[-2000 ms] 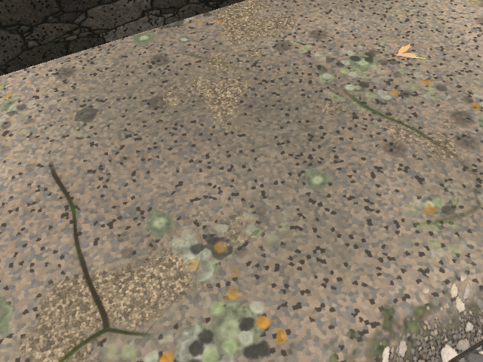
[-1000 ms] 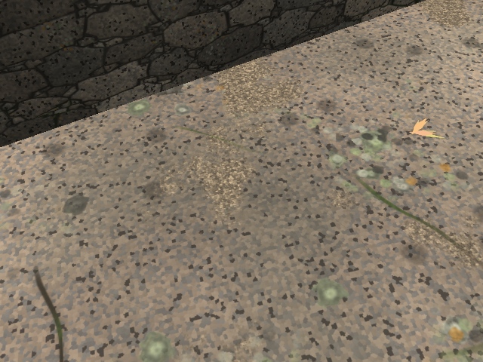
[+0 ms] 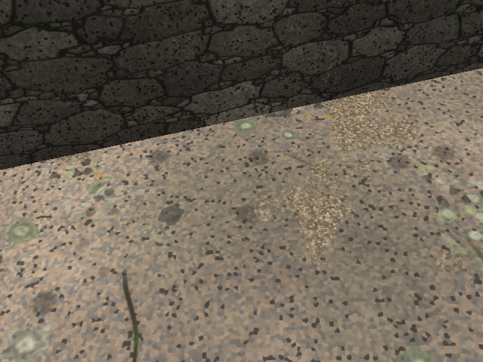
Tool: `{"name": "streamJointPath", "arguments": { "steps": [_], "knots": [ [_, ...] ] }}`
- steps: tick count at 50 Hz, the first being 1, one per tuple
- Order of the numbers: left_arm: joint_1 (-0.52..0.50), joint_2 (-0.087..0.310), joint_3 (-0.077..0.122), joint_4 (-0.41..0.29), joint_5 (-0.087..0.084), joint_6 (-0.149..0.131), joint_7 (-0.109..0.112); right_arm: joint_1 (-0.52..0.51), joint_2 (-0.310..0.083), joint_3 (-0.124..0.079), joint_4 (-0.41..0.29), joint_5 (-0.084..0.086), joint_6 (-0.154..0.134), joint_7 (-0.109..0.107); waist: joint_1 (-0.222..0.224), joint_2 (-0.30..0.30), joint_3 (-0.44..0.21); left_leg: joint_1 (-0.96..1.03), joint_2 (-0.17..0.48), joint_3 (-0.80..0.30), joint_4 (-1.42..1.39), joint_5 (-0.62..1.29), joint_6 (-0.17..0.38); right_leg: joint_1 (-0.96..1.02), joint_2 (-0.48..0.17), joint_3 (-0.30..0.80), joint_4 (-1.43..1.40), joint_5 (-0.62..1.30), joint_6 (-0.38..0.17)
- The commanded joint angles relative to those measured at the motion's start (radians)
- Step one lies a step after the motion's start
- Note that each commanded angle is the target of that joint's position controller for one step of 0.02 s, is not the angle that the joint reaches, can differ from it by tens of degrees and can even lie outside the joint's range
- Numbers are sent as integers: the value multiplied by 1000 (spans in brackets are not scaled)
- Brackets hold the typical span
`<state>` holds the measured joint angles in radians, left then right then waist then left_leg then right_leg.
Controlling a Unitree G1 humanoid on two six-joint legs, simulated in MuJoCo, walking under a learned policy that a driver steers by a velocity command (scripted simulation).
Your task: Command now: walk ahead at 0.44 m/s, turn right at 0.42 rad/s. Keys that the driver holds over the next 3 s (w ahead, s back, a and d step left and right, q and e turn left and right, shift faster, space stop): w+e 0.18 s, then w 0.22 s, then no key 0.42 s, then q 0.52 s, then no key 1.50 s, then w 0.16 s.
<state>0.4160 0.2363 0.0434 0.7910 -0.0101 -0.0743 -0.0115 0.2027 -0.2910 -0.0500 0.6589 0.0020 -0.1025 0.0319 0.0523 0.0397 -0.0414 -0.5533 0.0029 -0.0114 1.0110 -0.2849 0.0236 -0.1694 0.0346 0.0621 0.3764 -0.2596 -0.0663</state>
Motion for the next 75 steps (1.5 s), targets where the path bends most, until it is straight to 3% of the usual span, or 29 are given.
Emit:
{"name": "streamJointPath", "arguments": {
  "steps": [1,7,10,12,13,14,15,16,17,23,26,33,34,35,36,39,44,50,51,53,54,56,59,66,67,68,69,71,75],
  "knots": [
    [-41,153,35,-86,-1,-4,19,-161,-41,-9,-109,-2,-30,6,-7,-129,80,-200,23,-7,-172,112,-33,98,-207,265,-208,70,-178],
    [25,212,58,-82,-24,10,27,-278,-49,-9,-117,20,-28,11,30,-172,92,57,-24,-18,-483,271,-60,-12,-202,265,-162,84,-133],
    [0,218,66,-91,-21,21,29,-220,-95,-32,-104,27,-33,5,-18,-194,73,155,-16,-26,-535,236,-30,40,-230,298,-87,181,-99],
    [-3,164,51,-104,-3,25,25,-37,-148,-63,-57,10,-37,-8,-106,-177,-59,429,16,-19,-558,237,31,16,-147,218,167,385,-44],
    [-4,96,26,-139,22,26,25,135,-207,-75,-41,-12,-35,-16,-170,-59,-234,705,201,-218,-524,147,103,-134,-82,161,465,201,-9],
    [154,8,0,-152,-17,12,27,197,-280,-88,7,-27,-23,-7,-90,334,-339,949,406,-722,-673,-59,267,-464,50,77,800,-291,56],
    [130,116,19,-123,-43,6,30,180,-171,-66,4,-7,-20,-4,-116,228,-251,888,395,-787,-738,-241,262,-589,-11,127,939,-273,58],
    [0,167,30,-143,-41,4,27,127,-113,-50,2,3,-15,-10,-133,118,-114,767,354,-609,-736,-196,225,-627,-48,103,963,-185,52],
    [-81,164,27,-160,-25,-1,27,87,-99,-42,2,-4,-9,-13,-123,29,-52,648,312,-482,-738,-59,208,-599,-86,74,939,-121,48],
    [-173,86,5,-200,8,4,11,30,-102,-36,54,-2,-14,-22,-41,31,64,390,234,-200,-816,535,228,-501,-140,-3,641,-55,80],
    [-224,65,-8,-199,15,-4,0,12,-140,-42,69,2,-1,-26,-58,44,30,324,176,-62,-799,684,188,-342,-104,-54,404,149,87],
    [-223,157,39,-200,28,3,-3,66,-140,-35,120,24,25,-30,-23,22,-52,405,141,-50,-546,582,79,-47,-31,-57,85,378,1],
    [-169,217,54,-201,36,3,9,94,-102,-21,115,3,21,-30,-12,-57,-112,338,76,-5,-391,420,29,99,-134,23,97,735,-37],
    [-142,236,44,-220,67,13,18,217,-23,11,120,-21,18,-28,-48,-256,-240,116,-11,18,-99,-117,-44,359,-389,289,146,1070,-200],
    [-122,158,22,-207,51,24,9,256,-52,12,144,-8,34,-25,-39,-301,-340,91,0,-66,34,-404,-70,352,-443,404,107,1005,-277],
    [-261,123,10,-200,21,35,-11,118,-105,-10,134,7,94,-41,-59,-125,-127,27,69,-67,58,-322,-98,86,-320,286,-1,480,-182],
    [-359,115,15,-176,50,40,3,138,-44,1,168,-5,132,-63,-99,-183,-86,296,63,-14,-213,-112,-102,-174,-235,104,-90,180,-146],
    [-339,165,38,-139,12,72,48,53,-86,-17,111,-11,134,-55,-86,-159,-13,308,33,37,-377,19,-4,-175,-262,90,-56,-85,-101],
    [-323,154,38,-128,7,75,52,50,-98,-20,98,-16,134,-54,-88,-122,12,307,58,-10,-448,90,30,-186,-241,61,-6,-87,-60],
    [-318,97,34,-145,23,73,58,32,-208,-52,82,-8,136,-63,-52,205,65,252,223,-307,-659,125,173,-254,-10,-171,264,-89,73],
    [-387,108,37,-163,23,71,61,32,-202,-52,69,-14,128,-64,-95,237,94,259,278,-419,-723,123,218,-311,23,-133,371,-127,79],
    [-390,125,55,-162,13,75,56,40,-182,-50,60,-26,98,-70,-102,187,54,351,301,-436,-702,325,250,-419,16,-28,642,-309,85],
    [-353,106,51,-152,17,70,53,-28,-165,-56,37,14,97,-77,-65,83,-17,444,231,-334,-615,534,180,-418,-12,-10,567,-223,106],
    [-254,117,53,-137,-4,52,20,-75,-169,-71,-8,37,149,-83,-31,142,-70,372,144,-380,-559,369,125,-72,29,-54,12,74,101],
    [-223,154,67,-130,5,54,23,-53,-138,-63,-11,32,149,-84,-36,90,-82,276,102,-355,-504,203,78,55,-48,-7,-34,144,73],
    [-207,228,81,-144,27,62,33,-2,-62,-44,-10,4,147,-78,-67,-161,-100,112,-18,-217,-257,-132,10,170,-287,218,-48,318,-12],
    [-226,266,86,-153,63,61,23,2,-100,-60,-37,7,130,-80,-76,-335,-56,-42,-94,-153,-80,-388,-36,81,-449,452,-81,415,-180],
    [-315,171,58,-179,50,42,19,21,-195,-94,15,11,129,-81,-97,-156,0,-46,-51,-194,164,-286,-68,20,-370,318,-79,338,-193],
    [-331,122,35,-164,24,39,29,9,-106,-72,30,9,143,-84,-88,-156,11,3,-46,-152,135,-128,-124,13,-250,119,-59,409,-154]
  ]
}}
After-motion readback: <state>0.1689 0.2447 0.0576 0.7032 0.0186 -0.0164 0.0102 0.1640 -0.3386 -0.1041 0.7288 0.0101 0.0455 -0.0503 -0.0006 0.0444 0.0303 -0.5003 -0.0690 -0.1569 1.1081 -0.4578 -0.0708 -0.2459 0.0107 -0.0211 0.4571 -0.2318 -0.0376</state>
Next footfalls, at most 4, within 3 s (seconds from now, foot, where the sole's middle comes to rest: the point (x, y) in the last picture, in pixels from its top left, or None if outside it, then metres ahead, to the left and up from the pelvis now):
0.26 left None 0.30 0.14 -0.78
0.68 right None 0.47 -0.14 -0.78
1.02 left None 0.44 0.10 -0.78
1.34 right None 0.44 -0.14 -0.78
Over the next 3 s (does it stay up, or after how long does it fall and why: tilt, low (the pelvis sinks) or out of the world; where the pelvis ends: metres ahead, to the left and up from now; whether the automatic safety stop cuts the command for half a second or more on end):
stays up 0.39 -0.02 -0.02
